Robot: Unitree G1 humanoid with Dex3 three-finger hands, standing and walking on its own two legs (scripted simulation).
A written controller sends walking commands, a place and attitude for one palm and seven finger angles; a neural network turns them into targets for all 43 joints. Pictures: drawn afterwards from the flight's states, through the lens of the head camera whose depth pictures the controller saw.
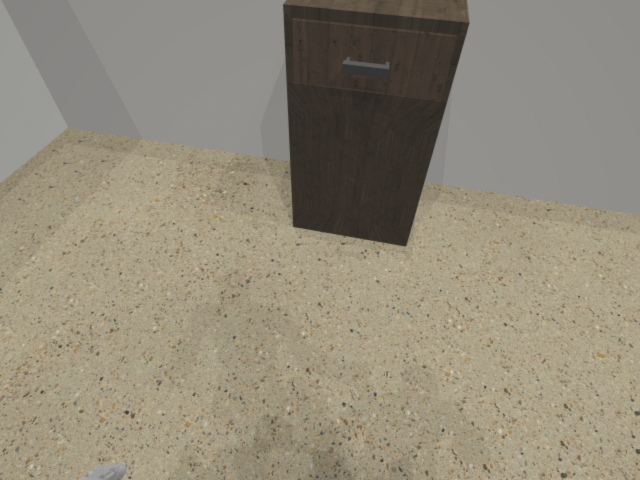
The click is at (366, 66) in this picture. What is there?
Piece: drawer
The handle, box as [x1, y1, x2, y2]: [342, 57, 389, 78]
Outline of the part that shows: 342,63 343,73 384,78 387,77 389,62 386,61 384,65 350,61 350,57 347,57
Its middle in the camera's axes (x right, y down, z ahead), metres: +0.13 -0.49 +1.11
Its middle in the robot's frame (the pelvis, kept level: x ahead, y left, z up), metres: +1.17 -0.08 -0.01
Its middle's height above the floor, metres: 0.76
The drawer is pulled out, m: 0.00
